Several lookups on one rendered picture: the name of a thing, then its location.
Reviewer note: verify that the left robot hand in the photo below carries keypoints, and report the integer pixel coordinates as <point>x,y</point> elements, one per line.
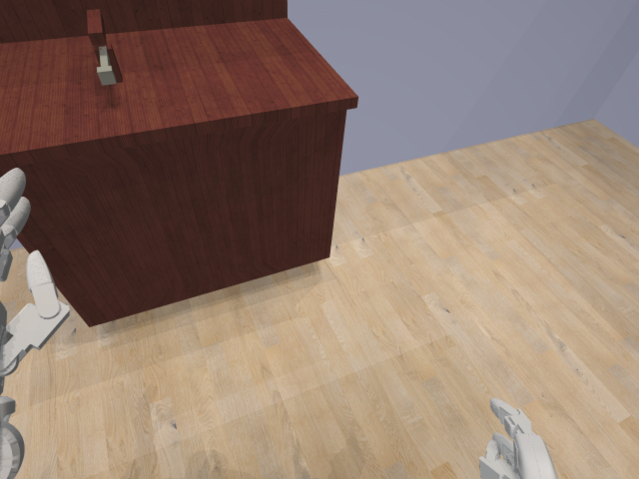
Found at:
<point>34,325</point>

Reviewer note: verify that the right robot hand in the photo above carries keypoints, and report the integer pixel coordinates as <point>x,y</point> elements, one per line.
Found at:
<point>527,456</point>

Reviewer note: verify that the tap lever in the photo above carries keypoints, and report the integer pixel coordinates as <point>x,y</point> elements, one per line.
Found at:
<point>105,72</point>

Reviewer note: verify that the robot left forearm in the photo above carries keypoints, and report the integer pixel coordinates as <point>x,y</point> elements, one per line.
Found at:
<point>12,447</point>

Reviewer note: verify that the counter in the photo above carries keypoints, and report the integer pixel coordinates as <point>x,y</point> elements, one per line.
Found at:
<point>213,161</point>

